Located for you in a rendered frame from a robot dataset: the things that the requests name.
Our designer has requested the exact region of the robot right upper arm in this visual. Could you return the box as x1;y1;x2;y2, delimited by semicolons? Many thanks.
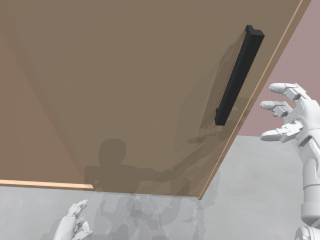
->
294;226;320;240

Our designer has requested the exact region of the robot right forearm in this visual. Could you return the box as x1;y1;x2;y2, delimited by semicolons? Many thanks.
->
296;129;320;230

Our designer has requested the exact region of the right robot hand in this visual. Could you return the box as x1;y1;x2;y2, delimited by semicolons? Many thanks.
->
259;83;320;143

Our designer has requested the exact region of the handle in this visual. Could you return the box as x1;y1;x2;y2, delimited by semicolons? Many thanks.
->
214;25;265;126

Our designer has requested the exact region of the left robot hand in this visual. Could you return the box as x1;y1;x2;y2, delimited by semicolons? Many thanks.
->
53;199;92;240

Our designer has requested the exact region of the wardrobe door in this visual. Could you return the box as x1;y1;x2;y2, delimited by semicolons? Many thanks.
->
0;1;91;185
0;0;301;197

